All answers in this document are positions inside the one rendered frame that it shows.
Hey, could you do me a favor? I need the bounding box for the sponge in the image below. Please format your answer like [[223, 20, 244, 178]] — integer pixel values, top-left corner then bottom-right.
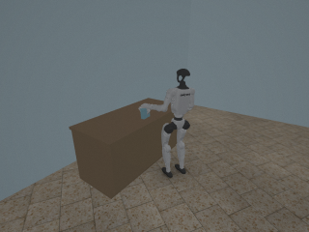
[[140, 108, 151, 120]]

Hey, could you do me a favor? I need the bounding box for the right robot foot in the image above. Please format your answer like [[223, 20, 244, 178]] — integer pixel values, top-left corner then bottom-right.
[[175, 164, 186, 174]]

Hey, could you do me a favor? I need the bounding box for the robot right upper arm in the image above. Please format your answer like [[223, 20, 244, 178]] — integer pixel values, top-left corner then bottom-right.
[[188, 87, 195, 109]]

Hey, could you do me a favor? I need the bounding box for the humanoid robot torso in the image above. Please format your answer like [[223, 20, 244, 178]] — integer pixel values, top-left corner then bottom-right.
[[170, 85, 191, 130]]

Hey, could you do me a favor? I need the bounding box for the table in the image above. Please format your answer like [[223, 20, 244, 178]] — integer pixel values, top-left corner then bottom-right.
[[69, 98, 178, 199]]

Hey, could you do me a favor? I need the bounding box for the robot left hand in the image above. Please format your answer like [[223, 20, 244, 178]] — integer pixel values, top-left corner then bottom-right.
[[138, 103, 151, 115]]

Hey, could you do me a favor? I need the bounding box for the left robot forearm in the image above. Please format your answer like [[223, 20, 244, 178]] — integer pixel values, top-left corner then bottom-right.
[[147, 104, 164, 112]]

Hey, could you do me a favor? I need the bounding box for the robot left upper arm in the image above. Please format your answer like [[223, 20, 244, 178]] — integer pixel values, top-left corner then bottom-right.
[[160, 88, 177, 112]]

